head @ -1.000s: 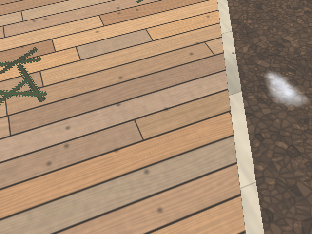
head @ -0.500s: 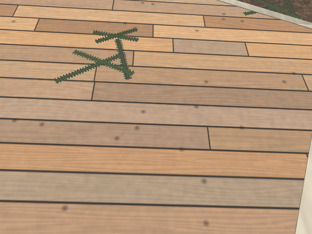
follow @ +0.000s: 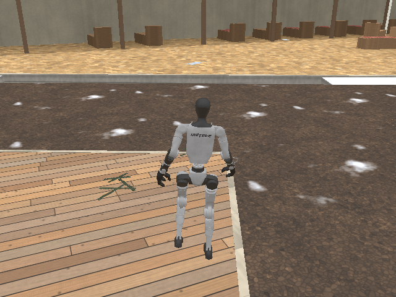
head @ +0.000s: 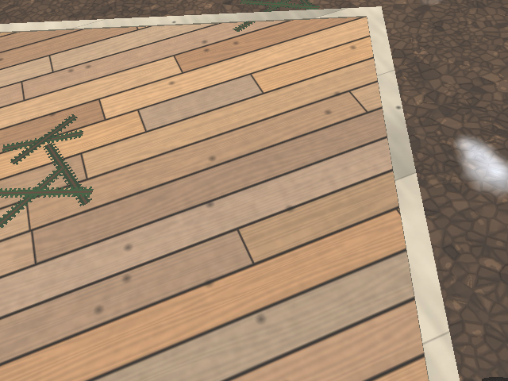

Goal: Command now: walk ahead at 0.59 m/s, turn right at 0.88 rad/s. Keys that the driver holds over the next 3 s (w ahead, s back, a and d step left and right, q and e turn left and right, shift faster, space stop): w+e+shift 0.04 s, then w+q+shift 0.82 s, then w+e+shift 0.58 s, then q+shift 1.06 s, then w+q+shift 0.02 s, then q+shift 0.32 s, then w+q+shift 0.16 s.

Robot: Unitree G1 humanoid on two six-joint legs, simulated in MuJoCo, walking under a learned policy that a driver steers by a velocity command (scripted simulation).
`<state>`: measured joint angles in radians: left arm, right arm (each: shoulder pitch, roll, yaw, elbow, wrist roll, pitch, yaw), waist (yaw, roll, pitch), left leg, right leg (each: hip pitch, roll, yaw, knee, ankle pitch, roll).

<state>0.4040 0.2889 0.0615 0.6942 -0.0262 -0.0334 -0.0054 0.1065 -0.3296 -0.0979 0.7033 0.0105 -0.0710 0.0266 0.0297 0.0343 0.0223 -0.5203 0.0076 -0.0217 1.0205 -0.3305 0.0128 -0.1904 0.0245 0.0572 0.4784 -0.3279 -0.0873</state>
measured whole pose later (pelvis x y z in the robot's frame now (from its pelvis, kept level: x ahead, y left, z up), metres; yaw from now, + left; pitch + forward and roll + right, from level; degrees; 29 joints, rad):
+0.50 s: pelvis +0.36 +0.06 -0.02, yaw +6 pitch +1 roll +2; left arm 0.28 0.26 -0.01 0.69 0.00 -0.14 0.00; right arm 0.31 -0.30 -0.06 0.74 0.01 -0.09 0.04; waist -0.02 -0.02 0.05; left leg -0.34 -0.15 -0.01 0.52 -0.21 0.12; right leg -0.39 -0.02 0.10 1.27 -0.31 -0.04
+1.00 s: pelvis +0.81 +0.10 +0.00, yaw +30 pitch +0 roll -3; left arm 0.41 0.32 0.07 0.75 0.00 -0.10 -0.01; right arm 0.17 -0.33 -0.04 0.65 0.03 -0.05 0.01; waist 0.07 0.04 0.03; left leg -0.57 0.04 -0.04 1.21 -0.36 0.06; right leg -0.15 0.03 -0.01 0.41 -0.25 0.00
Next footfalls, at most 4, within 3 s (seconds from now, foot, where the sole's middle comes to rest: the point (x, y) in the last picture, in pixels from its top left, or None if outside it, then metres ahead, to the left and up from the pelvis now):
0.36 left None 0.44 0.13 -0.78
0.80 right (296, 241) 0.89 -0.01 -0.78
1.22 left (164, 196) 1.09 0.44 -0.78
1.64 right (224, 104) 1.55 0.26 -0.78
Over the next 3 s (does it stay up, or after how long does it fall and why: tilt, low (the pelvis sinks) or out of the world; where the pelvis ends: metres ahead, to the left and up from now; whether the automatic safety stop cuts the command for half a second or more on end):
stays up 1.49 0.42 0.00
